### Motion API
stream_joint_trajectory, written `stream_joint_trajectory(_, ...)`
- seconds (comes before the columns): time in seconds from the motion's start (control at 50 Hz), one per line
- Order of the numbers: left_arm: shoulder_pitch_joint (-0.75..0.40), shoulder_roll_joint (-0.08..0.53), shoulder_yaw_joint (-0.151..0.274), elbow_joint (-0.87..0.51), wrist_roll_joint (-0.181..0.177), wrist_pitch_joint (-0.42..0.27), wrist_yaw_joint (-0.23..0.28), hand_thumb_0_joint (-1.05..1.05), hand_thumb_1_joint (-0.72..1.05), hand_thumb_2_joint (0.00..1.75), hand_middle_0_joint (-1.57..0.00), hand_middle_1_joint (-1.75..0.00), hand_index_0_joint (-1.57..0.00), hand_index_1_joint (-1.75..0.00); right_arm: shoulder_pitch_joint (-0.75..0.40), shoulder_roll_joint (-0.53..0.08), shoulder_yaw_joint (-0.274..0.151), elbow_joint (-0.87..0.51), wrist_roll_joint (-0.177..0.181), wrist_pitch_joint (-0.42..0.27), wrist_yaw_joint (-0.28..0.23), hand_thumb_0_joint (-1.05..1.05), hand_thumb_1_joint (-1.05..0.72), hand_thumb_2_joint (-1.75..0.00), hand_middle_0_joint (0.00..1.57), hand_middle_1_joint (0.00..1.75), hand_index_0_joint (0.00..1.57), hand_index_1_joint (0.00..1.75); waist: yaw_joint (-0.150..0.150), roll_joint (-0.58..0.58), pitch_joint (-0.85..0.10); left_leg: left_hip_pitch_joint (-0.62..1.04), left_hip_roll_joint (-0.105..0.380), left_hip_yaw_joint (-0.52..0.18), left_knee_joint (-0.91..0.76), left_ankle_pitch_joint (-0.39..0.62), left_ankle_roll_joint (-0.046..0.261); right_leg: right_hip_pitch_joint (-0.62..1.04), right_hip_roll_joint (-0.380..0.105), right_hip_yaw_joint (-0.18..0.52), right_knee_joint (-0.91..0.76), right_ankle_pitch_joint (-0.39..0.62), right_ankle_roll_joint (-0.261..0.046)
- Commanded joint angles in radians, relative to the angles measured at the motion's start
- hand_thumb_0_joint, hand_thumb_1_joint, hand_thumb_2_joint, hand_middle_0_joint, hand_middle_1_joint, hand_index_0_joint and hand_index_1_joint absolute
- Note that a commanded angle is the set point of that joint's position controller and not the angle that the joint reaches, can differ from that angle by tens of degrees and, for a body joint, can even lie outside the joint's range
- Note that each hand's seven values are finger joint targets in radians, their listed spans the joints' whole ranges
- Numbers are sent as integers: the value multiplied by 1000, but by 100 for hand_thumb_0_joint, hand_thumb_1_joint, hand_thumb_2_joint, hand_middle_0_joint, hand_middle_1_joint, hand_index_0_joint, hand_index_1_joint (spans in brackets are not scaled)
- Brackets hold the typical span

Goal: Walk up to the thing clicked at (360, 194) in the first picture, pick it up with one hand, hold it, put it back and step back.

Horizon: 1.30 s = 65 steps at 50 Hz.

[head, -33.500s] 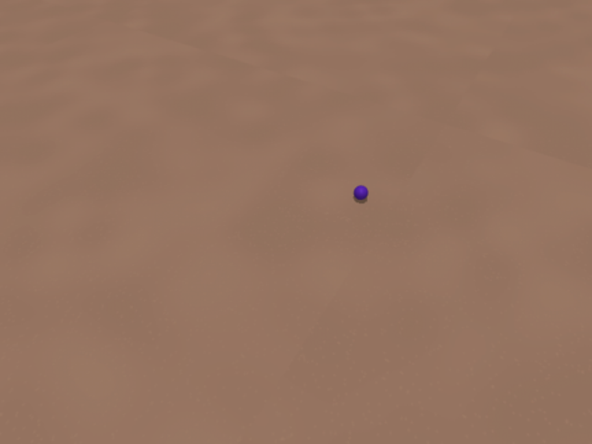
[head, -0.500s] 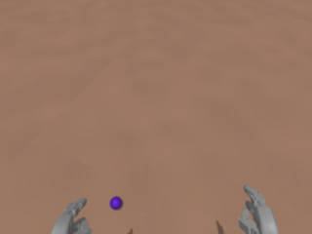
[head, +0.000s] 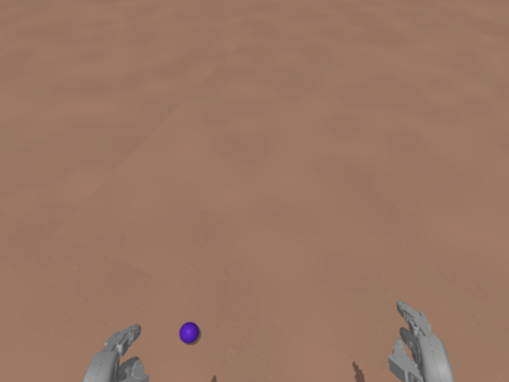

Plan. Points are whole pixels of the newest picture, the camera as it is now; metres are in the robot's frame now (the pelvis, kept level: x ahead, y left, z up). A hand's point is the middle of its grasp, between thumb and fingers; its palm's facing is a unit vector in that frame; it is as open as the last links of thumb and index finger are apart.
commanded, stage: stand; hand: left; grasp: from above
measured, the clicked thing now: (189, 332) +0.42 +0.24 -0.68
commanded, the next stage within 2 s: none
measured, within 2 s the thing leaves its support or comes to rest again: neither
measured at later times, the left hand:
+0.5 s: hand out of the picture +0.06 +0.24 -0.11, palm faces +0.03 -0.94 -0.33, open 7.4 cm
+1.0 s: hand out of the picture +0.03 +0.24 -0.10, palm faces +0.03 -0.94 -0.34, open 7.4 cm
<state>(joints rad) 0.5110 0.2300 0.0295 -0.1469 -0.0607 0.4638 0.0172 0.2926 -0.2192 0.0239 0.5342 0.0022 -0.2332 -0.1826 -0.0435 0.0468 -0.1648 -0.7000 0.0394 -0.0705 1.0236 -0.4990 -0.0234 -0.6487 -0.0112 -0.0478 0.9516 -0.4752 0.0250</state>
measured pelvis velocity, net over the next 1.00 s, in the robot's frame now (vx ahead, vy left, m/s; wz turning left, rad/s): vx -0.02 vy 0.00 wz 0.00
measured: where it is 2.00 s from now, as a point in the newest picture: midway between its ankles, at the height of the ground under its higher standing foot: outside the picture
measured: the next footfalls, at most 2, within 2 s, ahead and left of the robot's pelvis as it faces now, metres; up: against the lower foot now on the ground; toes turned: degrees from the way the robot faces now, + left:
none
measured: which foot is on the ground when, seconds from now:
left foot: down 0.00-1.00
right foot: down 0.00-1.00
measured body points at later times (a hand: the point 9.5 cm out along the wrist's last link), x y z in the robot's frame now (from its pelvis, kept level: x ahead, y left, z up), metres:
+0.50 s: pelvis -0.01 +0.01 +0.04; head +0.00 +0.01 +0.49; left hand +0.06 +0.29 -0.09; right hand +0.08 -0.28 -0.08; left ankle +0.01 +0.13 -0.68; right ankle +0.00 -0.14 -0.68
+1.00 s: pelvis -0.02 +0.00 +0.07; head -0.03 -0.01 +0.51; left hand +0.02 +0.29 -0.07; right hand +0.05 -0.28 -0.08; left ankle +0.01 +0.13 -0.68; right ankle +0.00 -0.14 -0.68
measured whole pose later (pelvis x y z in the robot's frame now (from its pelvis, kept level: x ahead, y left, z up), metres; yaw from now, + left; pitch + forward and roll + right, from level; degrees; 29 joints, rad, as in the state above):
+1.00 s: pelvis -0.02 +0.00 +0.07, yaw +0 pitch -6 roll +0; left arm 0.18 0.29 0.03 1.12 0.03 0.01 0.03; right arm 0.16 -0.29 -0.04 1.10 -0.03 0.01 -0.02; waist 0.01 0.02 0.07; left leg -0.11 0.01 -0.03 0.40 -0.19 -0.02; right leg -0.10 -0.04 -0.02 0.39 -0.19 0.03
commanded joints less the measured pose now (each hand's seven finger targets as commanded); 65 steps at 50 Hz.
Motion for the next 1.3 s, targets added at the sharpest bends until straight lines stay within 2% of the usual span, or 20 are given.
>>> stream_joint_trajectory(0.0, -16, 103, 72, -200, 8, -51, 12, 0, 90, 90, -20, -30, -20, -30, -65, -122, -52, -166, 3, -63, -13, 0, -90, -90, 20, 30, 20, 30, 5, -2, -86, 90, -36, 34, -163, 212, 33, 49, 27, -21, -152, 184, -21)
stream_joint_trajectory(0.06, -19, 101, 60, -187, 12, -52, 12, 0, 90, 90, -20, -30, -20, -30, -68, -124, -52, -166, 4, -63, -13, 0, -90, -90, 20, 30, 20, 30, -1, -10, -62, 80, -36, 35, -164, 197, 33, 33, 28, -20, -154, 172, -20)
stream_joint_trajectory(0.08, -312, 190, 57, 164, 131, -271, 51, 0, 90, 90, -20, -30, -20, -30, -129, -237, -87, 92, -122, 50, 46, 0, -90, -90, 20, 30, 20, 30, 79, -66, 152, 106, -2, -14, -236, 403, 75, 237, -49, 50, -187, 191, -65)
stream_joint_trajectory(0.1, -218, 204, 79, 335, 134, -337, 46, 0, 90, 90, -20, -30, -20, -30, -135, -238, -103, 97, -120, 92, 79, 0, -90, -90, 20, 30, 20, 30, 77, -102, 84, 169, -12, 29, -237, 370, 89, 247, -65, 120, -225, 172, -93)
stream_joint_trajectory(0.12, -210, 222, 75, 373, 130, -370, 40, 0, 90, 90, -20, -30, -20, -30, -130, -249, -111, 67, -127, 115, 93, 0, -90, -90, 20, 30, 20, 30, 54, -122, 92, 187, -24, 12, -234, 303, 87, 188, -69, 158, -267, 125, -117)
stream_joint_trajectory(0.16, -246, 220, 60, 463, 132, -408, 29, 0, 90, 90, -20, -30, -20, -30, -114, -228, -106, 118, -87, 129, 129, 0, -90, -90, 20, 30, 20, 30, 57, -60, 19, 286, -23, 6, -262, 329, 85, 272, -91, 156, -231, 232, -104)
stream_joint_trajectory(0.22, -286, 214, 65, 596, 114, -419, 26, 0, 90, 90, -20, -30, -20, -30, -141, -214, -112, 163, -52, 147, 160, 0, -90, -90, 20, 30, 20, 30, 77, -69, 51, 309, -24, -7, -317, 292, 80, 272, -80, 124, -282, 191, -70)
stream_joint_trajectory(0.28, -319, 205, 63, 719, 108, -443, 28, 0, 90, 90, -20, -30, -20, -30, -140, -219, -114, 219, -54, 162, 164, 0, -90, -90, 20, 30, 20, 30, 71, -36, 51, 377, 6, -37, -375, 368, 85, 308, -69, 93, -282, 284, -49)
stream_joint_trajectory(0.36, -324, 203, 62, 855, 109, -461, 26, 0, 90, 90, -20, -30, -20, -30, -167, -228, -116, 271, -56, 187, 159, 0, -90, -90, 20, 30, 20, 30, 76, -21, 130, 355, 18, -59, -472, 249, 83, 355, -65, 85, -369, 216, -46)
stream_joint_trajectory(0.42, -324, 222, 63, 939, 106, -472, 25, 0, 90, 90, -20, -30, -20, -30, -142, -227, -114, 322, -48, 199, 155, 0, -90, -90, 20, 30, 20, 30, 61, -53, 157, 408, 5, -35, -497, 244, 70, 377, -87, 114, -460, 230, -50)
stream_joint_trajectory(0.48, -324, 219, 56, 1006, 98, -478, 26, 0, 90, 90, -20, -30, -20, -30, -136, -234, -112, 366, -45, 206, 152, 0, -90, -90, 20, 30, 20, 30, 58, -24, 167, 456, 20, -50, -560, 250, 67, 409, -85, 106, -503, 245, -44)
stream_joint_trajectory(0.56, -312, 222, 53, 1084, 92, -476, 30, 0, 90, 90, -20, -30, -20, -30, -139, -244, -108, 409, -36, 203, 147, 0, -90, -90, 20, 30, 20, 30, 65, -15, 142, 534, 45, -56, -603, 431, 63, 483, -87, 84, -519, 369, -34)
stream_joint_trajectory(0.68, -339, 229, 44, 1155, 92, -471, 26, 0, 90, 90, -20, -30, -20, -30, -135, -252, -100, 466, -30, 209, 143, 0, -90, -90, 20, 30, 20, 30, 60, -9, 194, 536, 51, -56, -694, 380, 48, 525, -88, 81, -571, 338, -26)
stream_joint_trajectory(0.72, -334, 226, 40, 1179, 96, -468, 26, 0, 90, 90, -20, -30, -20, -30, -151, -254, -100, 474, -30, 213, 144, 0, -90, -90, 20, 30, 20, 30, 63, -10, 228, 515, 50, -64, -722, 279, 46, 512, -84, 77, -589, 289, -23)
stream_joint_trajectory(0.94, -365, 257, 38, 1221, 92, -480, 23, 0, 90, 90, -20, -30, -20, -30, -155, -247, -94, 514, -28, 223, 157, 0, -90, -90, 20, 30, 20, 30, 53, -67, 249, 546, 42, -39, -721, 271, 42, 491, -103, 107, -671, 218, -25)
stream_joint_trajectory(1.02, -382, 267, 39, 1218, 89, -482, 20, 0, 90, 90, -20, -30, -20, -30, -165, -258, -92, 519, -28, 218, 158, 0, -90, -90, 20, 30, 20, 30, 54, -42, 227, 547, 50, -39, -733, 290, 40, 516, -104, 107, -663, 258, -28)
stream_joint_trajectory(1.08, -389, 276, 39, 1223, 91, -481, 18, 0, 90, 90, -20, -30, -20, -30, -166, -261, -89, 523, -28, 222, 161, 0, -90, -90, 20, 30, 20, 30, 52, -64, 255, 524, 43, -34, -732, 248, 38, 491, -103, 116, -685, 178, -26)
stream_joint_trajectory(1.12, -386, 272, 38, 1226, 87, -481, 18, 0, 90, 90, -20, -30, -20, -30, -171, -270, -90, 524, -26, 220, 161, 0, -90, -90, 20, 30, 20, 30, 54, -38, 224, 546, 51, -37, -729, 278, 42, 512, -106, 115, -677, 228, -30)
stream_joint_trajectory(1.18, -393, 280, 38, 1230, 86, -481, 15, 0, 90, 90, -20, -30, -20, -30, -153, -264, -85, 535, -26, 224, 164, 0, -90, -90, 20, 30, 20, 30, 50, -53, 249, 521, 47, -33, -724, 225, 43, 491, -107, 125, -695, 152, -28)
stream_joint_trajectory(1.28, -402, 280, 39, 1228, 80, -486, 12, 0, 90, 90, -20, -30, -20, -30, -155, -265, -79, 536, -26, 217, 164, 0, -90, -90, 20, 30, 20, 30, 50, -48, 206, 557, 58, -29, -725, 325, 41, 520, -111, 125, -680, 264, -34)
